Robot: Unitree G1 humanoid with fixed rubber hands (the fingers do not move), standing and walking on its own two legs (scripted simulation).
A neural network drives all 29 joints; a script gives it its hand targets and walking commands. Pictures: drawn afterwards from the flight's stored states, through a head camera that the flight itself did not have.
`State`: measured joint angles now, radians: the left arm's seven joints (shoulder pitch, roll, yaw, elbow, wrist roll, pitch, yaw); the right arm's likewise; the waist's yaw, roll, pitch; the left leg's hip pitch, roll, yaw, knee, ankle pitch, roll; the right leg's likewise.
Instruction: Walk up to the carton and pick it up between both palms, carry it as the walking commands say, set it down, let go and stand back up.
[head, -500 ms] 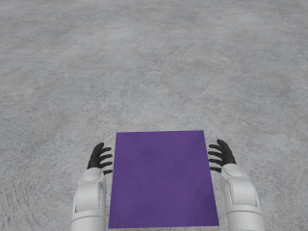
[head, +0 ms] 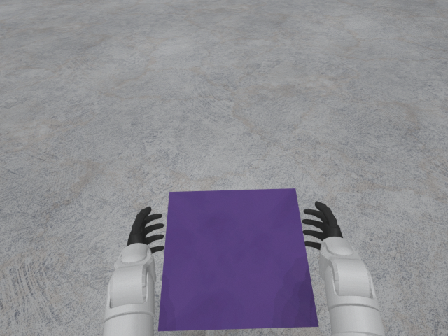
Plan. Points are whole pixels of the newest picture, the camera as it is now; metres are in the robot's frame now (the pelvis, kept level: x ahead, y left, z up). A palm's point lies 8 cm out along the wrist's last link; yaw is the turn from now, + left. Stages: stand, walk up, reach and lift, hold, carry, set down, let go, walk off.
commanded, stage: carry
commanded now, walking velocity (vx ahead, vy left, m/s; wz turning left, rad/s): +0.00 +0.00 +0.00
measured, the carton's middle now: (234, 258) +0.30 +0.00 -0.07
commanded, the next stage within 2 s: hold in 0.20 s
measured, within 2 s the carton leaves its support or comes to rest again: neither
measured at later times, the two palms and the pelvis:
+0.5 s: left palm (140, 225) +0.30 +0.17 +0.06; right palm (340, 229) +0.28 -0.18 +0.07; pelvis +0.00 +0.01 +0.01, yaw -8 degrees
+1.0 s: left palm (154, 236) +0.32 +0.16 +0.00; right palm (332, 245) +0.29 -0.19 -0.01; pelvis +0.00 +0.02 +0.00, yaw -9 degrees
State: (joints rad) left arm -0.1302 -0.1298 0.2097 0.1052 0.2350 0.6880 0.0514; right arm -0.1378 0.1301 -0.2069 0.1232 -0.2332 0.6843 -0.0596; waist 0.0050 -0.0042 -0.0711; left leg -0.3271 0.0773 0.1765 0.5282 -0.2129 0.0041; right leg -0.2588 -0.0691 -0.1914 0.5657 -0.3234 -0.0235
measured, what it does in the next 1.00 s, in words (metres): stands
